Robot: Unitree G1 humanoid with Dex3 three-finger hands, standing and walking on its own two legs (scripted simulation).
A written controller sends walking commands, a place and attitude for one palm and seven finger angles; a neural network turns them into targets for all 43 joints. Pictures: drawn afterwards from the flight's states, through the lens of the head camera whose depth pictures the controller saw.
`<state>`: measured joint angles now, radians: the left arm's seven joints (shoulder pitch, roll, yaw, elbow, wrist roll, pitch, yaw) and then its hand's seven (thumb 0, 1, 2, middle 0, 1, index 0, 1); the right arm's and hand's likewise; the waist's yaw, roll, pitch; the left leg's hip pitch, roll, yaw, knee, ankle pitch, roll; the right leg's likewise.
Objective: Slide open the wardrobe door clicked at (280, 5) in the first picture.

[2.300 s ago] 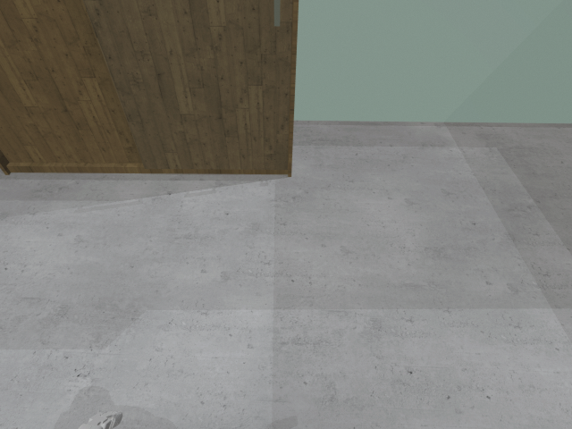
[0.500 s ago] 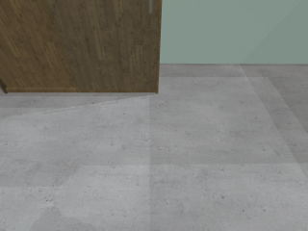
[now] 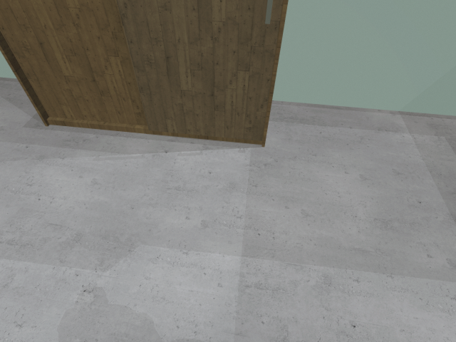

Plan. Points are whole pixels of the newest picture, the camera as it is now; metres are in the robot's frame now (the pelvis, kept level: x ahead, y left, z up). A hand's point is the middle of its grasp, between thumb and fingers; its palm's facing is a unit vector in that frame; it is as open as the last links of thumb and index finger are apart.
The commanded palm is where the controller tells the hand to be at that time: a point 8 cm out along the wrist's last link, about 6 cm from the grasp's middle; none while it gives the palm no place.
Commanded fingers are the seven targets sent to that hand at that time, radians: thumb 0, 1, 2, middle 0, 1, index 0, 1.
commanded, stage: walk to a spot facing it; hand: right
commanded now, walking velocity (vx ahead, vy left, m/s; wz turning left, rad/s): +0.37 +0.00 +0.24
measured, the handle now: out of the picture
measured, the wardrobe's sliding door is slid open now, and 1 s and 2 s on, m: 0.00 0.00 0.00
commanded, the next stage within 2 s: turn to face it in 1.20 s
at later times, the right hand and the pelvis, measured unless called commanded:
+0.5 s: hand out of the picture +0.12 -0.19 -0.19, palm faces +0.03 +0.99 -0.13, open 7.3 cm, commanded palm none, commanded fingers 0.00 -0.90 -0.90 0.20 0.30 0.20 0.30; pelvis +0.21 -0.03 -0.02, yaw +4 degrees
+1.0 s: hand (295, 195) +0.54 -0.17 -0.16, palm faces -0.28 +0.95 -0.13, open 7.4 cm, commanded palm none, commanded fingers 0.00 -0.90 -0.90 0.20 0.30 0.20 0.30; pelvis +0.41 -0.03 +0.01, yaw +15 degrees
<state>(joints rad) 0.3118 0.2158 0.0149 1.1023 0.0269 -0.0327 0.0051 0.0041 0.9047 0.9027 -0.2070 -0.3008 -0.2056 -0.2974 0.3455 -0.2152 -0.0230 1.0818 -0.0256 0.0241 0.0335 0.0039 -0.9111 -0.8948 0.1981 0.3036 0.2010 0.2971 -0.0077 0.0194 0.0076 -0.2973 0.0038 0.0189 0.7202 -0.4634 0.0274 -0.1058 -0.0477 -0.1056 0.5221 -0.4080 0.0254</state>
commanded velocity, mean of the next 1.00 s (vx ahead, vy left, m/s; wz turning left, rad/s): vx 0.37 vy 0.00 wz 0.28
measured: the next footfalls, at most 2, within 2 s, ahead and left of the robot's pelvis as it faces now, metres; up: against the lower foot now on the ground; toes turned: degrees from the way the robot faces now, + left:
right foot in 0.48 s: +0.36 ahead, -0.11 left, +0.00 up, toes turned -4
left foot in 1.14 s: +0.57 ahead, +0.14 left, +0.00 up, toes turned +27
